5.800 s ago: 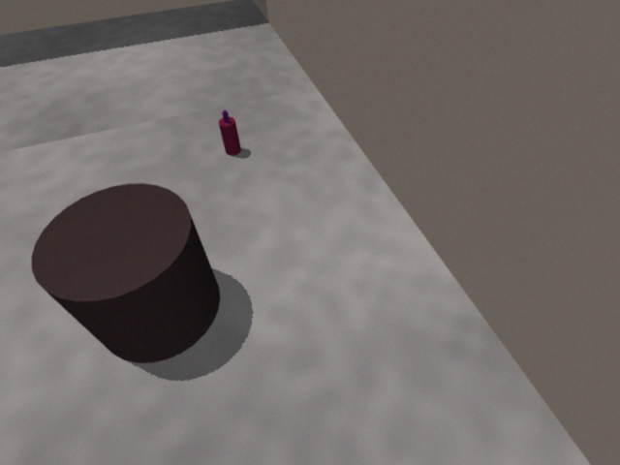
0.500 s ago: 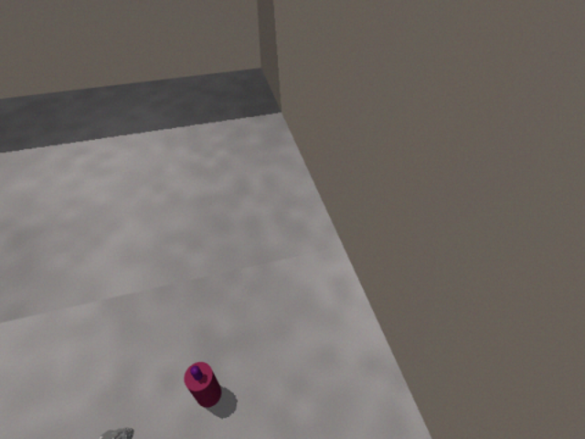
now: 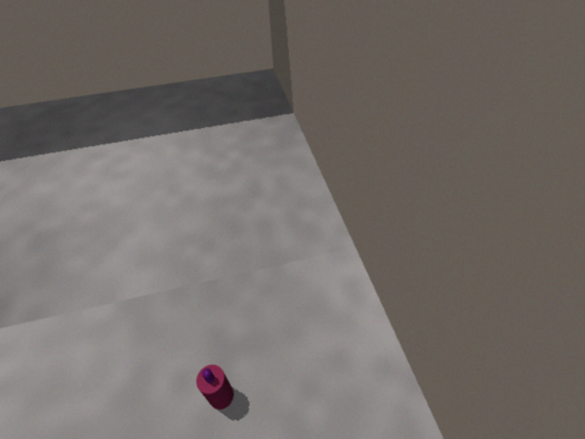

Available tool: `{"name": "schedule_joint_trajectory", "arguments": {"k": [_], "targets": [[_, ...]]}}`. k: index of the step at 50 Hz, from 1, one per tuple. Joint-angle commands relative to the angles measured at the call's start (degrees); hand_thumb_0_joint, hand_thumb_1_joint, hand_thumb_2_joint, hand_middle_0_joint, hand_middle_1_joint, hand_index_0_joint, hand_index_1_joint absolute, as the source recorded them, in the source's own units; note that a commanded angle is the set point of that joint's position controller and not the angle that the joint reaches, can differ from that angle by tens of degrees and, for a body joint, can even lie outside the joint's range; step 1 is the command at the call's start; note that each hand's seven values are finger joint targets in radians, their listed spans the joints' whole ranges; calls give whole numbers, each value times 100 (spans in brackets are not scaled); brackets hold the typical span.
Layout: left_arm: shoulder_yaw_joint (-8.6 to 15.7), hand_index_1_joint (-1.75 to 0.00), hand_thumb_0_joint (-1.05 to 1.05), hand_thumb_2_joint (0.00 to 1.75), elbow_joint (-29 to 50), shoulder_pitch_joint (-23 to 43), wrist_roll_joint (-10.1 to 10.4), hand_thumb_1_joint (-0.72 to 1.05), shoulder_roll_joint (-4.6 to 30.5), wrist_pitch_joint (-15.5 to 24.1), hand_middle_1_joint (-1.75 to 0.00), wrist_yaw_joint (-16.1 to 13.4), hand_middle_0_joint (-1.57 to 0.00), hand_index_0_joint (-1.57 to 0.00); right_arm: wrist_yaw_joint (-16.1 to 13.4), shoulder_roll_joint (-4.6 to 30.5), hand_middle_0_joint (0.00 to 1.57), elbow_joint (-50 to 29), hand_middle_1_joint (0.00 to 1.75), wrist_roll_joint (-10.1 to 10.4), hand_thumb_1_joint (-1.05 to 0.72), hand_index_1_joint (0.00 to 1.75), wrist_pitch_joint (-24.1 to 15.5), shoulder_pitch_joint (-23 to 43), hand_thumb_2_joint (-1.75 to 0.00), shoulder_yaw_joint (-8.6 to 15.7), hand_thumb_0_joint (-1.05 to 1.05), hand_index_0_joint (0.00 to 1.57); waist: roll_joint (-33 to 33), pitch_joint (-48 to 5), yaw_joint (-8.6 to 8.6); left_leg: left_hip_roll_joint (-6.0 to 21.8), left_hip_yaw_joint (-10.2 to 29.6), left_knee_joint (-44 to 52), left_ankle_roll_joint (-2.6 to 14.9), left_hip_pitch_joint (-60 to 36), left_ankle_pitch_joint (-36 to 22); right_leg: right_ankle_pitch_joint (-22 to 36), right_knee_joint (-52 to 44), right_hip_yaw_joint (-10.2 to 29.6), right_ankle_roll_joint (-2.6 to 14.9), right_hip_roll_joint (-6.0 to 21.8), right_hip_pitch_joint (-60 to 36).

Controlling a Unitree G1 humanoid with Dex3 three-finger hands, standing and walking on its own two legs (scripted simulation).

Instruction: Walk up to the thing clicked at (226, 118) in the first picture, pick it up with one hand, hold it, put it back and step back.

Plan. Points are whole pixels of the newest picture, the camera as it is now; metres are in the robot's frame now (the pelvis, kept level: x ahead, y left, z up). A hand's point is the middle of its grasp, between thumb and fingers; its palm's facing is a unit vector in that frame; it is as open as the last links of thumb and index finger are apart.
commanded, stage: walk up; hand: left
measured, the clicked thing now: (214, 384) +0.38 +0.28 -0.66
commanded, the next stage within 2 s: stand in 0.50 s
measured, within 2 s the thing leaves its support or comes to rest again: neither
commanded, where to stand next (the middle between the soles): +0.01 +0.00 m, yaw +0 degrees
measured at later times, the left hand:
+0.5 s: hand out of the picture +0.09 +0.25 -0.16, palm faces -0.01 -0.94 -0.34, open 7.4 cm
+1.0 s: hand out of the picture +0.07 +0.24 -0.16, palm faces -0.01 -0.94 -0.34, open 7.4 cm
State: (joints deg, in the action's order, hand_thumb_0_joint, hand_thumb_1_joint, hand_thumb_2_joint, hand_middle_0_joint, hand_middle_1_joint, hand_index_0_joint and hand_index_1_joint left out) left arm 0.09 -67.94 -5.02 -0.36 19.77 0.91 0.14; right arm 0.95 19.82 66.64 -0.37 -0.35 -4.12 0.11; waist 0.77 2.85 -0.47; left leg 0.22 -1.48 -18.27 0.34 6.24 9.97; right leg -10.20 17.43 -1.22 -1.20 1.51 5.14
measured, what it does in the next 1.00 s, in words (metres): stands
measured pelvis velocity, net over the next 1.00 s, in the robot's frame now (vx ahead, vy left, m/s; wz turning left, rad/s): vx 0.00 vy -0.01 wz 0.00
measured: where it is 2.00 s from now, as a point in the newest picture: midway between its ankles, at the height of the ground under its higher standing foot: outside the picture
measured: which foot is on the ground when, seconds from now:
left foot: down 0.00-1.00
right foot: down 0.00-1.00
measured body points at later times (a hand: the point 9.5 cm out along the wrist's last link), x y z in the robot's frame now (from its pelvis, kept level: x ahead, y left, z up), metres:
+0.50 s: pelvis +0.01 +0.00 +0.00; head +0.01 -0.01 +0.45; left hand +0.09 +0.30 -0.13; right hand +0.08 -0.31 -0.13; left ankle +0.00 +0.11 -0.75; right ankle -0.01 -0.13 -0.75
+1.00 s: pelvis +0.00 -0.01 +0.00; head +0.00 -0.01 +0.45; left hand +0.07 +0.29 -0.13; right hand +0.08 -0.31 -0.13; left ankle +0.00 +0.11 -0.75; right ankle -0.01 -0.13 -0.75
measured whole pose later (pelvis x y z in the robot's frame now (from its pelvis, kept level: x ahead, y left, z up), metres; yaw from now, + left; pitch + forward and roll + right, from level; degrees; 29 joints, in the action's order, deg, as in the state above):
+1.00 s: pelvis +0.00 -0.01 +0.00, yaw +0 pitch -2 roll +0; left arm 0.2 -65.6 -5.8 -0.4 19.6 0.6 0.3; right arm 0.6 20.1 65.5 -0.6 -0.5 -5.0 -0.3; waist 0.4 3.0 0.0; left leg 1.3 -0.9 -17.1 -0.8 6.0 8.9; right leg -9.3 16.3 -1.8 -0.1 0.4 4.8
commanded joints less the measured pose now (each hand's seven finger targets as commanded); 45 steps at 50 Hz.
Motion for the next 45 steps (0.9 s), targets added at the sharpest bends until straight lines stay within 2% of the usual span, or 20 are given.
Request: {"name": "schedule_joint_trajectory", "arguments": {"k": [1, 9, 11, 23, 24, 25, 26, 31, 39, 43, 45], "targets": [[204, -30, 0, 90, 388, 376, -27, 90, 1256, 133, -30, -92, -20, -20, -107, 1251, 20, -345, 30, 4, -90, 30, -108, 308, -90, 262, 0, 20, -130, -520, 78, 676, 534, 244, 113, -226, -798, 829, -262, 464, 148, 621, 11], [237, -30, 0, 90, 426, 339, -33, 90, 1224, 123, -30, -106, -20, -20, -120, 1221, 20, -326, 30, -3, -90, 30, -110, 212, -90, 269, 0, 20, -51, -614, 72, 712, 514, 258, 113, -249, -1023, 1026, -178, 417, 156, 633, -144], [230, -30, 0, 90, 411, 349, -31, 90, 1215, 111, -30, -102, -20, -20, -126, 1201, 20, -334, 30, -4, -90, 30, -112, 248, -90, 272, 0, 20, -68, -462, 66, 686, 523, 290, 101, -206, -955, 936, -199, 434, 150, 607, -37], [257, -30, 0, 90, 471, 383, -40, 90, 1222, 94, -30, -94, -20, -20, -128, 1197, 20, -377, 30, -2, -90, 30, -121, 166, -90, 262, 0, 20, -60, -419, 71, 681, 537, 324, 106, -117, -836, 802, -202, 447, 166, 575, -71], [259, -30, 0, 90, 477, 329, -49, 90, 1213, 99, -30, -93, -20, -20, -130, 1226, 20, -396, 30, -5, -90, 30, -119, 174, -90, 270, 0, 20, -63, -492, 56, 703, 528, 285, 134, -202, -858, 794, -202, 436, 176, 588, -96], [233, -30, 0, 90, 524, 333, -24, 90, 1219, 89, -30, -98, -20, -20, -148, 1218, 20, -461, 30, -15, -90, 30, -136, 294, -90, 243, 0, 20, -152, -423, 41, 805, 633, 281, 90, -216, -1338, 1075, -182, 479, 178, 655, -15], [236, -30, 0, 90, 535, 314, -9, 90, 1191, 86, -30, -96, -20, -20, -158, 1221, 20, -460, 30, -7, -90, 30, -141, 253, -90, 234, 0, 20, -130, -452, 49, 794, 603, 254, 76, -231, -1424, 1164, -210, 488, 172, 665, -48], [233, -30, 0, 90, 565, 278, -6, 90, 1199, 81, -30, -84, -20, -20, -161, 1234, 20, -450, 30, -7, -90, 30, -154, 226, -90, 232, 0, 20, -71, -650, 63, 808, 587, 241, 57, -363, -1439, 1235, -203, 480, 191, 666, -143], [217, -30, 0, 90, 588, 246, -9, 90, 1226, 85, -30, -71, -20, -20, -148, 1204, 20, -439, 30, -9, -90, 30, -140, 181, -90, 208, 0, 20, -57, -550, 78, 785, 574, 285, 55, -259, -1017, 956, -324, 531, 197, 681, -84], [219, -30, 0, 90, 587, 220, -14, 90, 1256, 92, -30, -73, -20, -20, -128, 1183, 20, -448, 30, -17, -90, 30, -127, 177, -90, 198, 0, 20, -119, -410, 77, 771, 608, 342, 59, -180, -671, 600, -407, 538, 177, 662, 36], [226, -30, 0, 90, 594, 213, -18, 90, 1265, 94, -30, -71, -20, -20, -126, 1188, 20, -449, 30, -15, -90, 30, -136, 160, -90, 197, 0, 20, -96, -442, 74, 784, 630, 352, 63, -180, -709, 643, -389, 542, 181, 666, 14]]}}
